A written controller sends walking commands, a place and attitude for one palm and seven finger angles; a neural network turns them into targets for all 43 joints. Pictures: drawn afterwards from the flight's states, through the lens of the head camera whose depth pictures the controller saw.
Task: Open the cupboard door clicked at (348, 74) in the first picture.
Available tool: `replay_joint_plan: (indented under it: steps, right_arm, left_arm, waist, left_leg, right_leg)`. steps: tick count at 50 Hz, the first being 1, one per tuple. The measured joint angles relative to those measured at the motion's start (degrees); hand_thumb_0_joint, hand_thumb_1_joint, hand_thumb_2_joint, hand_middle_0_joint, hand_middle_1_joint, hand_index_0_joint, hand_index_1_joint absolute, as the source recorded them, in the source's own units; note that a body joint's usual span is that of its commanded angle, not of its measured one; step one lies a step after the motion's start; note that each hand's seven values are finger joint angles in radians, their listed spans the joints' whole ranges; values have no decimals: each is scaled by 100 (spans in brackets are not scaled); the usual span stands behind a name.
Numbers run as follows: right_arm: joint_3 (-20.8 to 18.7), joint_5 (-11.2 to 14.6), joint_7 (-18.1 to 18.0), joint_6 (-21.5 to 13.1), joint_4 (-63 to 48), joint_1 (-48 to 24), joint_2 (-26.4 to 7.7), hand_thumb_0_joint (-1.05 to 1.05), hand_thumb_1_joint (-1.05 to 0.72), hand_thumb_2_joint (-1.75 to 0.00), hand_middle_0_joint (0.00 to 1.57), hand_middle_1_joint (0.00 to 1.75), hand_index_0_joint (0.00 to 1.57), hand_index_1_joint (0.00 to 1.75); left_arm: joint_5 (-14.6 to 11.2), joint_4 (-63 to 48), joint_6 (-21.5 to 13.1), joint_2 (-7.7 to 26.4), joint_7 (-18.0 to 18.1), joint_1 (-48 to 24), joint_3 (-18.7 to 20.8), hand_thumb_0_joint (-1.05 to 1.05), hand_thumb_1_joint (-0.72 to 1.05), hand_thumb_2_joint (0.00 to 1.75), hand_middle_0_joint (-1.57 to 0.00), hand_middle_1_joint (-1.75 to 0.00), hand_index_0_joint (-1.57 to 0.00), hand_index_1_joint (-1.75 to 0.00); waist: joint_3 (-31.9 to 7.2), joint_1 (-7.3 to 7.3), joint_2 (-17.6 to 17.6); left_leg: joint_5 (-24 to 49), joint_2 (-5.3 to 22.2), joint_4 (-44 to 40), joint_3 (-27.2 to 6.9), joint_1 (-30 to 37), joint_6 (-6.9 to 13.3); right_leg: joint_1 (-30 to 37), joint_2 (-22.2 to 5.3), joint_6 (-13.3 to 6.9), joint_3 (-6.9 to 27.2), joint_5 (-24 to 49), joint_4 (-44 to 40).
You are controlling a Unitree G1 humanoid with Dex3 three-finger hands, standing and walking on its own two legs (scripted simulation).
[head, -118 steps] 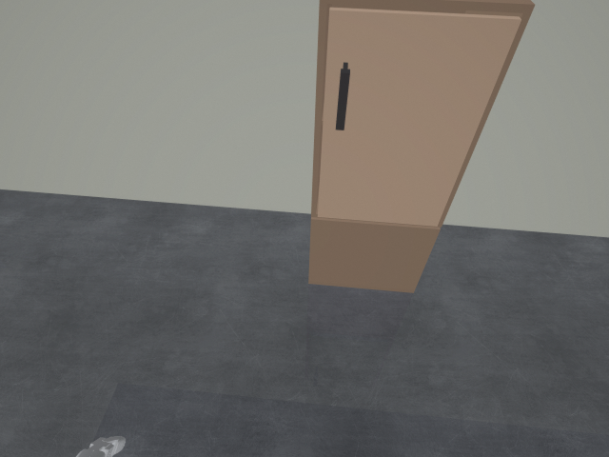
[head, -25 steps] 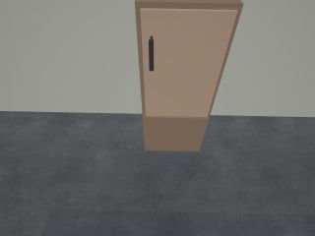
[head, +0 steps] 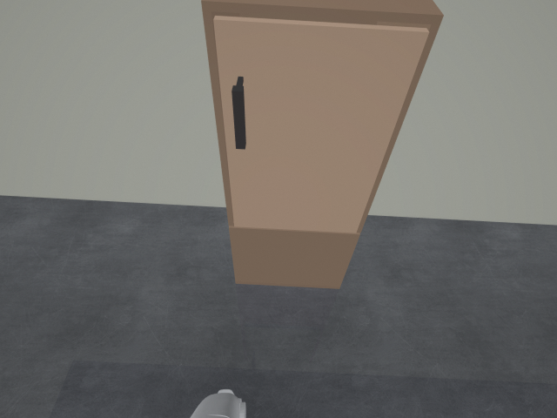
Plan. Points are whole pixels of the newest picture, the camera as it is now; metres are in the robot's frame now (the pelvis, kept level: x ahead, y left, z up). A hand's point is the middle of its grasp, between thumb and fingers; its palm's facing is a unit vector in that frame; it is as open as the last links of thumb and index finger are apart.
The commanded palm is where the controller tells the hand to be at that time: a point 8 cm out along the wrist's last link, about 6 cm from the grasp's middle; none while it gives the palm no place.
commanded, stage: take the last steps up to it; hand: left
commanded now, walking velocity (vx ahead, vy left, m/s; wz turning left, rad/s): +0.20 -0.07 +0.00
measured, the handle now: (240, 113) +0.65 +0.15 +0.07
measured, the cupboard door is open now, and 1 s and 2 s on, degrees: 0 0 0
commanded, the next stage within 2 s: come to a stop and stand still in 0.08 s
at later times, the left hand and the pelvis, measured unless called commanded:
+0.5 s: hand (192, 374) +0.21 +0.17 -0.17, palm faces +0.01 -0.98 -0.19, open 7.3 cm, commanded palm none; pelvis +0.13 -0.02 +0.01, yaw -2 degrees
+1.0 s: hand out of the picture +0.13 +0.15 -0.15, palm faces +0.09 -0.96 -0.27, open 7.3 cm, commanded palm none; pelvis +0.09 -0.05 +0.01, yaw +0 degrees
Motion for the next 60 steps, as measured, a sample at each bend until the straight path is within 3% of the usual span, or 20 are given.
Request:
replay_joint_plan:
  steps: [4,6,8,11,15,20,24,28,30,31,34,37,41,46,53,55,58,60]
  right_arm:
    - [75,5,-46,-155,-90,-176,160,1,-91,-90,20,30,20,30]
    - [103,-31,-100,-294,-140,-156,237,1,-91,-90,20,30,20,30]
    - [144,7,-137,-334,-160,-22,270,1,-91,-90,20,30,20,30]
    - [-29,123,-312,-440,-209,216,168,-3,-94,-90,21,30,21,30]
    - [43,65,-368,-359,-17,470,-62,-4,-96,-90,21,30,21,30]
    - [78,57,-367,-81,135,636,-48,-2,-93,-90,20,30,20,30]
    - [20,9,-332,75,105,649,-4,0,-92,-90,20,30,20,30]
    - [-59,-29,-270,171,54,590,-67,0,-91,-90,20,30,20,30]
    - [-89,-14,-228,205,15,619,-122,0,-91,-90,20,30,21,30]
    - [-109,10,-208,229,0,592,-178,1,-91,-90,20,30,21,30]
    - [-188,49,-226,375,-82,491,-349,1,-91,-90,20,30,20,30]
    - [-214,33,-184,469,-109,393,-432,1,-91,-90,20,30,20,30]
    - [-224,-3,-97,529,-176,314,-511,1,-91,-90,20,30,20,30]
    - [-205,-33,-24,537,-232,272,-586,1,-91,-90,20,30,20,30]
    - [-96,28,5,351,-280,374,-527,1,-91,-90,20,30,20,30]
    - [-34,43,-23,216,-300,501,-493,1,-91,-90,20,30,20,30]
    - [58,-10,-106,137,-220,737,-272,0,-91,-90,20,30,20,30]
    - [151,-25,-152,128,-125,972,-130,0,-91,-90,20,30,20,30]
  left_arm:
    - [-23,73,11,22,8,87,16,0,91,90,-20,-30,-20,-30]
    - [-93,118,79,53,-14,57,38,0,91,90,-20,-30,-20,-30]
    - [-113,69,173,121,-22,-61,64,0,91,90,-20,-30,-20,-30]
    - [-44,-120,266,265,-56,-405,165,0,91,90,-20,-30,-20,-30]
    - [-12,-572,367,465,-10,-999,272,0,91,90,-20,-30,-20,-30]
    - [-7,-937,566,645,24,-1515,341,0,91,90,-20,-30,-20,-30]
    - [-33,-1023,698,693,13,-1732,359,0,91,90,-20,-30,-20,-30]
    - [-57,-1051,698,616,-6,-1806,315,0,91,90,-20,-30,-20,-30]
    - [-47,-1080,595,585,-27,-1739,278,0,91,90,-20,-30,-20,-30]
    - [-23,-1056,524,539,-15,-1730,266,0,91,90,-20,-30,-20,-30]
    - [-22,-1010,492,357,2,-1754,164,0,91,90,-20,-30,-20,-30]
    - [-41,-1026,488,285,62,-1723,150,0,91,90,-20,-30,-20,-30]
    - [-52,-1055,464,308,103,-1646,152,0,92,90,-20,-30,-21,-30]
    - [-14,-1065,465,391,90,-1459,178,0,91,90,-20,-30,-21,-30]
    - [60,-897,567,585,-5,-1085,234,0,91,90,-20,-30,-21,-30]
    - [22,-797,615,632,-14,-971,248,0,91,90,-20,-30,-21,-30]
    - [-42,-595,742,737,-20,-875,279,0,91,90,-20,-30,-20,-30]
    - [-4,-510,765,772,-51,-819,299,0,91,90,-20,-30,-20,-30]
  waist:
    - [78,4,-114]
    - [108,-81,-200]
    - [81,-98,-268]
    - [27,-181,-303]
    - [62,-154,-348]
    - [222,-202,-367]
    - [387,-299,-292]
    - [497,-347,-100]
    - [459,-328,-30]
    - [463,-308,60]
    - [534,-376,318]
    - [502,-323,317]
    - [369,-235,260]
    - [193,-85,142]
    - [-79,106,-117]
    - [-190,80,-116]
    - [-281,-64,-278]
    - [-366,-147,-320]
  left_leg:
    - [213,-285,-1066,216,591,236]
    - [251,-361,-1069,301,798,450]
    - [-89,-371,-1045,432,1029,518]
    - [-77,-425,-1548,492,1491,428]
    - [127,-476,-2177,404,1913,417]
    - [95,-363,-2318,290,2134,286]
    - [-37,-239,-2149,260,2140,150]
    - [-252,-132,-1786,290,2001,-14]
    - [-463,-107,-1404,311,1825,-124]
    - [-801,-108,-998,198,1647,-158]
    - [-1656,-448,550,-454,1086,-174]
    - [-1363,-671,1744,-600,697,-250]
    - [-753,-691,2138,-706,532,-354]
    - [-521,-533,1469,-746,778,-387]
    - [-915,-441,-904,-402,1769,-191]
    - [-677,-446,-1883,-326,2222,-120]
    - [-338,-495,-2089,-319,2302,95]
    - [-226,-478,-2344,-361,2409,121]
  right_leg:
    - [152,-90,84,42,-545,572]
    - [-400,-207,169,72,-725,2192]
    - [-1243,-293,204,226,-775,4176]
    - [-2237,-580,327,266,-289,5340]
    - [-2946,-916,590,402,251,4679]
    - [-3253,-960,739,500,472,4129]
    - [-3121,-876,727,442,319,3778]
    - [-2588,-859,652,272,180,2819]
    - [-2137,-908,618,188,691,1934]
    - [-2127,-877,556,167,457,1899]
    - [-2157,-875,412,51,285,2037]
    - [-2082,-954,381,38,502,1772]
    - [-2030,-1028,363,-2,790,1382]
    - [-2019,-1107,402,-35,1057,1088]
    - [-2068,-1122,539,27,1385,800]
    - [-2171,-1049,620,25,1320,908]
    - [-2455,-925,644,255,269,1747]
    - [-2621,-772,643,411,167,2416]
